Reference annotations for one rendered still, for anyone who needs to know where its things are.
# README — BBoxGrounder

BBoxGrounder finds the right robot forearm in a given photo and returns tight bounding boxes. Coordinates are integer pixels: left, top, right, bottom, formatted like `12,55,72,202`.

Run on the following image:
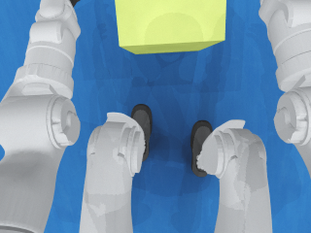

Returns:
259,0,311,92

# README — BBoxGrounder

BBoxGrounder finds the left robot forearm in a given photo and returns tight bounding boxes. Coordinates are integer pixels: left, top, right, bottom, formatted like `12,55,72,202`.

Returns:
0,0,81,104

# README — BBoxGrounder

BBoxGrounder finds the carton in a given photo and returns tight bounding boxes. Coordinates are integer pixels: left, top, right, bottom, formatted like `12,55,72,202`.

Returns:
115,0,226,54

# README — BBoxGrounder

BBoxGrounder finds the left robot thigh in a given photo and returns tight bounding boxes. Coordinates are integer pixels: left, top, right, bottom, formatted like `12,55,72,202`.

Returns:
79,121,144,233

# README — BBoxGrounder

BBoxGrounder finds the robot right upper arm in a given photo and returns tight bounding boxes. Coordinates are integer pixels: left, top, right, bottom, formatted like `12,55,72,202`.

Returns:
273,86,311,179

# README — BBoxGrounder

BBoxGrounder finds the robot left upper arm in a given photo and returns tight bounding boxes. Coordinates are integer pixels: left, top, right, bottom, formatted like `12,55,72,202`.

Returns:
0,94,81,233

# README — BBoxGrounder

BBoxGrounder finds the left robot shin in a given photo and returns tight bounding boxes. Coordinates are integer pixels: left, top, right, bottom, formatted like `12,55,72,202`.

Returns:
86,112,146,159

